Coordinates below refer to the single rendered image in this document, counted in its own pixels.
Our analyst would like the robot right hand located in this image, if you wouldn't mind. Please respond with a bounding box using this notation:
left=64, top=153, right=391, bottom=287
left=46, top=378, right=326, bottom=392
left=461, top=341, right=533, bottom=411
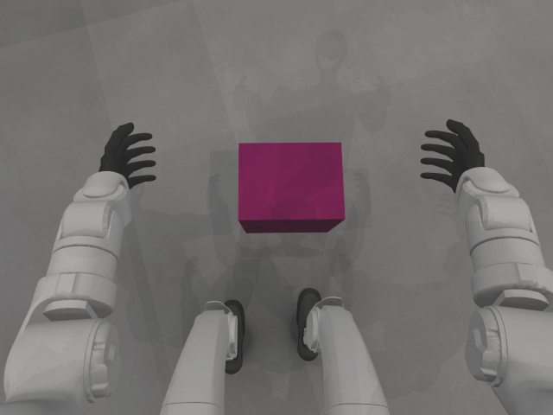
left=421, top=119, right=485, bottom=193

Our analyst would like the carton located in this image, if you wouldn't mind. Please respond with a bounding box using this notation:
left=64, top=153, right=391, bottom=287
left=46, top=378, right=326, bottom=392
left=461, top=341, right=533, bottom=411
left=238, top=143, right=345, bottom=233

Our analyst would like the robot right shin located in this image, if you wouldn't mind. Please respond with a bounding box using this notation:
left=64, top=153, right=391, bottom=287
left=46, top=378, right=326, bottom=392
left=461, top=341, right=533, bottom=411
left=303, top=297, right=352, bottom=352

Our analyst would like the robot left hand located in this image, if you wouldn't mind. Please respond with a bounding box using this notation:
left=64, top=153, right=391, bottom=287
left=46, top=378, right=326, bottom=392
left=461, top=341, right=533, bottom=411
left=99, top=123, right=156, bottom=189

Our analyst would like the right robot upper arm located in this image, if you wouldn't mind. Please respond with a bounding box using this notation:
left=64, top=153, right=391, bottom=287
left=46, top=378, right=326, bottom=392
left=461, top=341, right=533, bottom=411
left=465, top=305, right=553, bottom=415

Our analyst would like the left robot upper arm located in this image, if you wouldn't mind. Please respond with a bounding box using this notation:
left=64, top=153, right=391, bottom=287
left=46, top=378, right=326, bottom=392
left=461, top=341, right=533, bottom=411
left=0, top=318, right=121, bottom=415

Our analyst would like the right robot forearm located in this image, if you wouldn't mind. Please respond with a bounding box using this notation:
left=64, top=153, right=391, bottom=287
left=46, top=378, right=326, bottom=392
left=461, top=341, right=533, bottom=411
left=455, top=167, right=553, bottom=312

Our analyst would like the robot right foot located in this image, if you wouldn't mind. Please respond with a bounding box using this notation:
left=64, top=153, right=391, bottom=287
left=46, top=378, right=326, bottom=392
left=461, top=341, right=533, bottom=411
left=296, top=288, right=321, bottom=361

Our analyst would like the left robot forearm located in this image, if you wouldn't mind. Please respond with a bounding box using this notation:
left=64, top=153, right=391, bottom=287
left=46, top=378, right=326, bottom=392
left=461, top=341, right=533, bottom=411
left=3, top=171, right=132, bottom=398

